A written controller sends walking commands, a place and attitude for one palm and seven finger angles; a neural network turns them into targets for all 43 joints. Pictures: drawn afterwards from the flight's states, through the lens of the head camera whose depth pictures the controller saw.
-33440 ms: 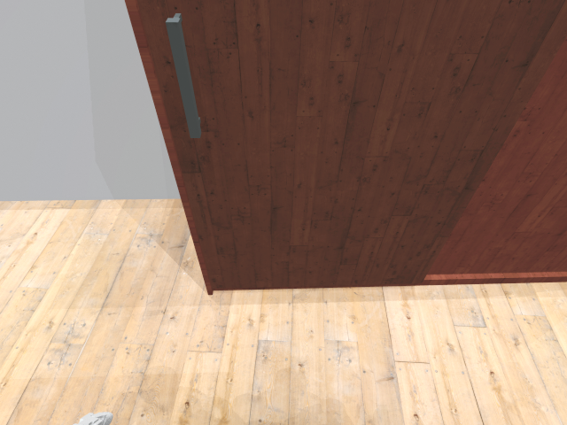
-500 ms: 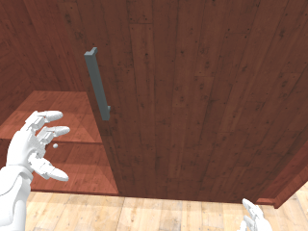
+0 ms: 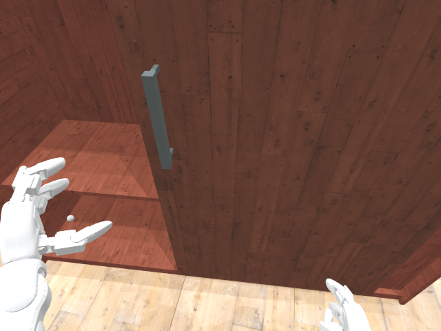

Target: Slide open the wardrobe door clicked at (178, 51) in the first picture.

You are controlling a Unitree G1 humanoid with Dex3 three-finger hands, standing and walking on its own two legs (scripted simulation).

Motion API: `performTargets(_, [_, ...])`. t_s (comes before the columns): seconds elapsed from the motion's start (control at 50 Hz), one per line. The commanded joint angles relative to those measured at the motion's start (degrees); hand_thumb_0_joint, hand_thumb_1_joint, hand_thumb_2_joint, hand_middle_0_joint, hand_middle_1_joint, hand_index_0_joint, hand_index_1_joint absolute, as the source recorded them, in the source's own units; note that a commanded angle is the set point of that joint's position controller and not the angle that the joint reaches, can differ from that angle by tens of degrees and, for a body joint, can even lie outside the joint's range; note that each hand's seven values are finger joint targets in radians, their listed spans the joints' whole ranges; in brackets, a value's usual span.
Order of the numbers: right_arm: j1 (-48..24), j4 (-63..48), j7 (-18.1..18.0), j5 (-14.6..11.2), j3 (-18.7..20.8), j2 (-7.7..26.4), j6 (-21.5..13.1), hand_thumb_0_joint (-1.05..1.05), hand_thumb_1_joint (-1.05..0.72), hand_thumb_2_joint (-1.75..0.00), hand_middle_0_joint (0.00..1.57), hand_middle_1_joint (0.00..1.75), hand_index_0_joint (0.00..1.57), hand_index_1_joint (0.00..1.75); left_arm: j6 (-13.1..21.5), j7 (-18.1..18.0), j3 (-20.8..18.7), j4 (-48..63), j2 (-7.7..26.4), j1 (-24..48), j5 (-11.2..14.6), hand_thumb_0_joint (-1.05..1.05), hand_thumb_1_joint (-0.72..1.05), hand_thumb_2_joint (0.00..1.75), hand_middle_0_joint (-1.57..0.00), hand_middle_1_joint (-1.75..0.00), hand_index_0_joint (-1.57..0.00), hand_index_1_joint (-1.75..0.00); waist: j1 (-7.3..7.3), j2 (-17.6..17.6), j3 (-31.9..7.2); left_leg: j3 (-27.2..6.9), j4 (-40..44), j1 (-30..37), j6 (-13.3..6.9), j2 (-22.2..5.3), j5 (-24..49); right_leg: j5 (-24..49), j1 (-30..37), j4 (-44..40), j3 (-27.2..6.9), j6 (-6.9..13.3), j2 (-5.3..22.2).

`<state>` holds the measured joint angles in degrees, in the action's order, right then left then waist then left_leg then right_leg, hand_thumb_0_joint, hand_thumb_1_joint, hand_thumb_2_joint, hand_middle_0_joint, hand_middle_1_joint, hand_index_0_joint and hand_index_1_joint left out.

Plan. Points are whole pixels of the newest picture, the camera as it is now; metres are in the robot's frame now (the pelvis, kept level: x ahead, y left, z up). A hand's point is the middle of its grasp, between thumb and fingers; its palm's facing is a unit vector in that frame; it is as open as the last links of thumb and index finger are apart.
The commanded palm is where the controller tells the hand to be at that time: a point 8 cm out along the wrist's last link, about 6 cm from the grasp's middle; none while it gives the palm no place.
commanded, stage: draw the hand back to the body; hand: left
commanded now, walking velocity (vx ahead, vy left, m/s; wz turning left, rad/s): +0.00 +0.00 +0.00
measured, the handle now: (161, 121) +0.49 +0.21 +0.14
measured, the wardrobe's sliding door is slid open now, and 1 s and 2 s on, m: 0.67 0.67 0.67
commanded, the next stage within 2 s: step back with the hand held close in 0.72 s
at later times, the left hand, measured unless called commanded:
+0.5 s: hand (66, 225) +0.20 +0.26 +0.16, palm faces +0.48 -0.81 -0.34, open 7.8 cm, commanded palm +0.16 +0.29 +0.17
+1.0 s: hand (66, 218) +0.20 +0.26 +0.16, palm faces +0.45 -0.80 -0.40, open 7.4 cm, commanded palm +0.15 +0.30 +0.17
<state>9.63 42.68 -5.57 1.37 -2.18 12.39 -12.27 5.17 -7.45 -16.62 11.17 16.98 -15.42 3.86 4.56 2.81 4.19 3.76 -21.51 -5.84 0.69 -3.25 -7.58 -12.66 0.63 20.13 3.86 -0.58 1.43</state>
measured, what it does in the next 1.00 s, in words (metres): stands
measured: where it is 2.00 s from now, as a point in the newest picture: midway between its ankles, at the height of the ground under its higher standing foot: outside the picture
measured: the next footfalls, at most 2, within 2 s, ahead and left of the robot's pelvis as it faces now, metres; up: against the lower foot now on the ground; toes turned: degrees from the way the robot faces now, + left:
right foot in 1.96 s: -0.08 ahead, -0.08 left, +0.00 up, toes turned +6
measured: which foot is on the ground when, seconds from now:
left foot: down 0.00-1.00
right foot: down 0.00-1.00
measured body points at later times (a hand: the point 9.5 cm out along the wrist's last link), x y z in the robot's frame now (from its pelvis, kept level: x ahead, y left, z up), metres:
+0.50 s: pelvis +0.02 -0.01 +0.00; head -0.02 -0.02 +0.45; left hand +0.17 +0.30 +0.17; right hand +0.21 -0.23 -0.08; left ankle +0.06 +0.13 -0.74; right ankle -0.01 -0.13 -0.74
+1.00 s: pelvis +0.01 +0.00 +0.00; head -0.01 -0.02 +0.44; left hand +0.17 +0.30 +0.18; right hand +0.19 -0.24 -0.09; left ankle +0.06 +0.13 -0.74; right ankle -0.01 -0.13 -0.74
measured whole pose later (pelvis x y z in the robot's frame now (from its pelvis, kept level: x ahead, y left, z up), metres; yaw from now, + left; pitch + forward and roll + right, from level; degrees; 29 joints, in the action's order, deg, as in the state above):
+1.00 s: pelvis +0.01 +0.00 +0.00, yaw +0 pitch -4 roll -1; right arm 9.5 37.6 -4.6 0.7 -0.8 13.4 -6.4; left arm 8.0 -6.9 -21.3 23.0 19.9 -26.5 3.3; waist 1.7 3.8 1.3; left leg 3.1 -27.7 -13.7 1.2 -4.8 -10.4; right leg -14.4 -6.0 24.0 4.1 -0.2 0.2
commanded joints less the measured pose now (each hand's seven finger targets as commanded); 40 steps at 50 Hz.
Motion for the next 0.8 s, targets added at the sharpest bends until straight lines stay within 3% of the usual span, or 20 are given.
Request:
performTargets(0.0, [-8.8, -9.7, -0.5, -0.2, 3.1, 7.2, -2.2, 0.00, -0.90, -0.90, 0.20, 0.30, 0.20, 0.30, 4.4, -1.0, -6.4, 15.8, 11.9, 6.5, 0.0, 0.00, 0.32, 0.62, -0.22, -0.64, -0.22, -0.64, -0.56, 1.6, -6.5, -1.3, 4.4, 5.6, -1.2, 1.9, 0.0, 2.4, -4.9, -4.7, -1.2, 1.5, -2.5])
performTargets(0.06, [-8.8, -10.1, 0.1, -0.3, 3.1, 6.8, -1.7, 0.00, -0.90, -0.90, 0.20, 0.30, 0.20, 0.30, 4.2, -0.7, -6.2, 17.5, 10.9, 1.6, 0.0, 0.00, 0.43, 0.67, -0.22, -0.58, -0.22, -0.58, -0.46, 3.3, -5.5, -1.2, 4.2, 5.2, -0.8, 1.7, 2.2, 4.2, -4.6, -4.3, -1.1, 1.5, -2.4])
performTargets(0.12, [-8.5, -10.6, 0.3, -0.1, 3.5, 6.9, -1.1, 0.00, -0.90, -0.90, 0.20, 0.30, 0.20, 0.30, 4.1, -0.8, -7.5, 19.1, 11.8, -0.7, 0.3, 0.00, 0.54, 0.73, -0.21, -0.51, -0.21, -0.51, -0.41, 0.0, -5.2, -1.1, 3.8, 4.9, -0.9, 1.6, 2.7, 5.0, -4.7, -4.5, -1.0, 1.3, -2.6])
performTargets(0.16, [-8.4, -10.9, 0.5, -0.3, 3.5, 6.7, -0.7, 0.00, -0.90, -0.90, 0.20, 0.30, 0.20, 0.30, 3.9, -0.5, -7.4, 18.9, 11.1, -2.3, 0.4, 0.00, 0.61, 0.76, -0.21, -0.47, -0.21, -0.47, -0.60, -0.2, -3.5, -0.7, 3.8, 4.1, -1.0, 1.5, 2.0, 4.4, -5.2, -4.9, -1.1, 1.2, -2.5])
performTargets(0.24, [-8.2, -11.0, 0.4, -0.2, 3.8, 6.8, -0.6, 0.00, -0.90, -0.90, 0.20, 0.30, 0.20, 0.30, 4.2, -0.6, -8.5, 21.8, 12.2, -3.9, 0.1, 0.00, 0.75, 0.83, -0.21, -0.38, -0.21, -0.38, -0.48, 1.8, -4.8, -0.3, 2.7, 5.1, -1.1, 1.8, 3.7, 6.3, -5.1, -4.9, -1.4, 1.2, -2.4])
performTargets(0.32, [-8.0, -11.4, 0.3, -0.2, 4.0, 6.7, -0.7, 0.00, -0.90, -0.90, 0.20, 0.30, 0.20, 0.30, 4.5, -0.8, -8.6, 24.1, 12.1, -5.7, 0.3, 0.00, 0.90, 0.90, -0.20, -0.30, -0.20, -0.30, -0.47, 0.4, -5.4, -0.1, 2.1, 5.2, -1.3, 1.9, 4.3, 7.4, -4.9, -4.5, -1.3, 1.0, -2.3])
performTargets(0.36, [-8.1, -11.1, 0.2, -0.3, 3.9, 6.5, -0.7, 0.00, -0.90, -0.90, 0.20, 0.30, 0.20, 0.30, 4.2, -0.7, -7.3, 22.5, 10.9, -5.2, 0.2, 0.00, 0.90, 0.90, -0.20, -0.30, -0.20, -0.30, -0.97, -0.5, -3.2, 0.0, 2.3, 4.8, -1.4, 1.8, 3.4, 6.4, -6.1, -5.0, -1.2, 0.8, -2.3])
performTargets(0.38, [-8.1, -11.1, 0.1, -0.4, 3.9, 6.6, -0.6, 0.00, -0.90, -0.90, 0.20, 0.30, 0.20, 0.30, 4.2, -0.7, -7.5, 22.5, 11.2, -4.3, 0.2, 0.00, 0.90, 0.90, -0.20, -0.30, -0.20, -0.30, -0.96, 0.7, -2.7, 0.2, 2.4, 4.8, -1.4, 1.8, 2.4, 5.3, -6.6, -5.3, -1.4, 0.7, -2.2])
performTargets(0.5, [-8.0, -10.9, -0.1, -0.2, 4.0, 6.5, -0.8, 0.00, -0.90, -0.90, 0.20, 0.30, 0.20, 0.30, 4.6, -1.0, -7.8, 22.7, 11.6, -4.0, 0.1, 0.00, 0.90, 0.90, -0.20, -0.30, -0.20, -0.30, -0.72, 1.2, -4.3, 0.2, 2.2, 5.6, -1.5, 2.1, 3.1, 6.2, -5.8, -5.2, -1.4, 0.8, -2.1])
performTargets(0.78, [-8.3, -11.1, -0.1, -0.3, 3.9, 6.2, -0.9, 0.00, -0.90, -0.90, 0.20, 0.30, 0.20, 0.30, 4.8, -0.5, -8.1, 22.0, 11.6, -4.6, 0.4, 0.00, 0.90, 0.90, -0.20, -0.30, -0.20, -0.30, -0.64, -0.4, -3.0, 0.4, 2.2, 5.3, -1.6, 2.0, 2.1, 5.3, -6.5, -5.8, -1.6, 0.5, -2.1])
